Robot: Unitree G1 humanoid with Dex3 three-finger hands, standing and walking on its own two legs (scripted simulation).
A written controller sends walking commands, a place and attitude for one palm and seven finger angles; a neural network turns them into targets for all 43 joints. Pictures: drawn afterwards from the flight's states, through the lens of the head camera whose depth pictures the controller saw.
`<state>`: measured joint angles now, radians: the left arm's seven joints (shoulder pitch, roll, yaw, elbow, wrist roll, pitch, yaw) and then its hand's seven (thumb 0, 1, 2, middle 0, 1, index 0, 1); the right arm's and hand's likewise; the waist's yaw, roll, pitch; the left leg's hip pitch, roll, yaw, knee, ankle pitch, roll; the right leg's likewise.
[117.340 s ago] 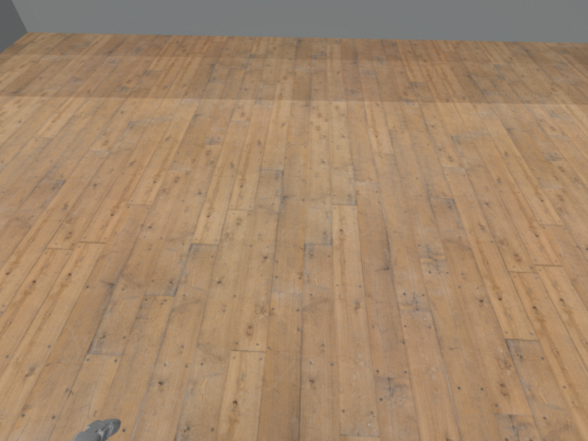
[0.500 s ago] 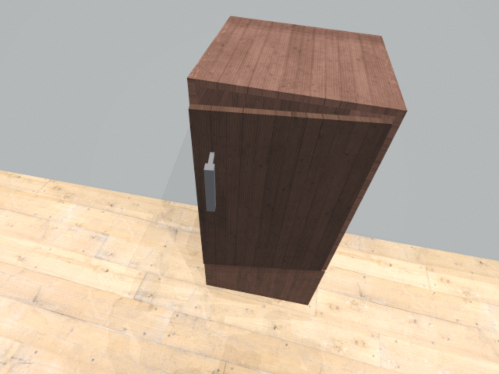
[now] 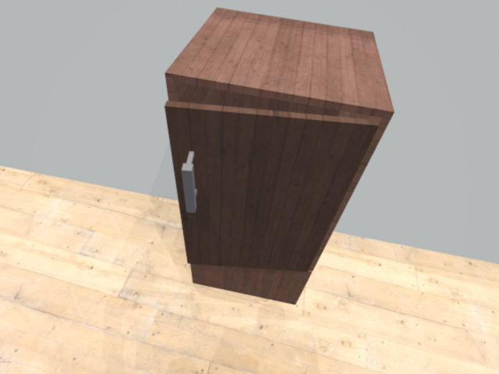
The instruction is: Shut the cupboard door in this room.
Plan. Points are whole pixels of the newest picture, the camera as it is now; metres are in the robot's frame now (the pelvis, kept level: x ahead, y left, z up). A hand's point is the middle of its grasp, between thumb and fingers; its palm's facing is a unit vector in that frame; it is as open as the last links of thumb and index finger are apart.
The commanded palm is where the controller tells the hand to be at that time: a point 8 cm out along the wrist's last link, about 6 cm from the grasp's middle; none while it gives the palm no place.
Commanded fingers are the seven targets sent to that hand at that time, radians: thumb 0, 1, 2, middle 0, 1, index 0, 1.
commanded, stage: shuffle to correct the standing spot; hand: left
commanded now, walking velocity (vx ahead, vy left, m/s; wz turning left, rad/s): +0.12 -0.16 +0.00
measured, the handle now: (191, 182) +0.49 +0.17 -0.01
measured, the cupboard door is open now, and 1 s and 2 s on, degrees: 8 8 8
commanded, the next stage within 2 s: come to a stop and stand still in 0.26 s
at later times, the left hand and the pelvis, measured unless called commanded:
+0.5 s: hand out of the picture +0.10 +0.13 -0.17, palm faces -0.02 -0.98 -0.19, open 7.3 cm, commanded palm none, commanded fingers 0.00 0.90 0.90 -0.20 -0.30 -0.20 -0.30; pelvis +0.04 -0.06 +0.01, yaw +0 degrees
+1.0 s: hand out of the picture +0.05 +0.12 -0.18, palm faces +0.08 -0.98 -0.17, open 7.3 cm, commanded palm none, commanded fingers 0.00 0.90 0.90 -0.20 -0.30 -0.20 -0.30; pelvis +0.03 -0.06 +0.00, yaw +1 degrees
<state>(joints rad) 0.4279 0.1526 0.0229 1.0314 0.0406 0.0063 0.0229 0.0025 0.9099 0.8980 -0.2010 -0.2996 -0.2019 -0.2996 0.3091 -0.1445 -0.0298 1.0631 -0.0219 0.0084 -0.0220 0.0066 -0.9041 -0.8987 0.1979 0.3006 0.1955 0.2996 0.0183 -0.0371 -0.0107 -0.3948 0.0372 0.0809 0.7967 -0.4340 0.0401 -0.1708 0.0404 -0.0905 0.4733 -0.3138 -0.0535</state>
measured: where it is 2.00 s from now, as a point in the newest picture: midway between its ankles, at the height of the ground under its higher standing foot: outside the picture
